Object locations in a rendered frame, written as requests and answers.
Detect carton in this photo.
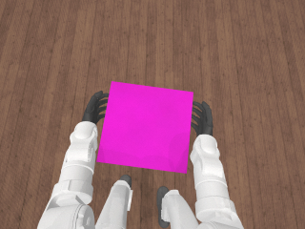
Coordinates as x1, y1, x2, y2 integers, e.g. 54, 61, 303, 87
96, 81, 193, 174

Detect robot right shin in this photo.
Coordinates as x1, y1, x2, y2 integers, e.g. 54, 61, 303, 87
161, 189, 180, 222

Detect robot right foot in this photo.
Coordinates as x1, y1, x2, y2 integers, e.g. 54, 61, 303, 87
156, 186, 170, 229

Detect robot left upper arm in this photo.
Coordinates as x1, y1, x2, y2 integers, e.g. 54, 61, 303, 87
38, 203, 95, 229

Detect left robot hand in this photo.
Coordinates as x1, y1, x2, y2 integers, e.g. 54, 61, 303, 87
82, 91, 110, 125

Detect robot right forearm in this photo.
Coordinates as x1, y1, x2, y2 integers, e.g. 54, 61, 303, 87
190, 134, 244, 229

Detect right robot hand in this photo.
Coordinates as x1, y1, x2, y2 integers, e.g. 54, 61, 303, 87
191, 101, 214, 137

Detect robot left forearm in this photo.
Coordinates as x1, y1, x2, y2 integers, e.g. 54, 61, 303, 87
37, 121, 98, 229

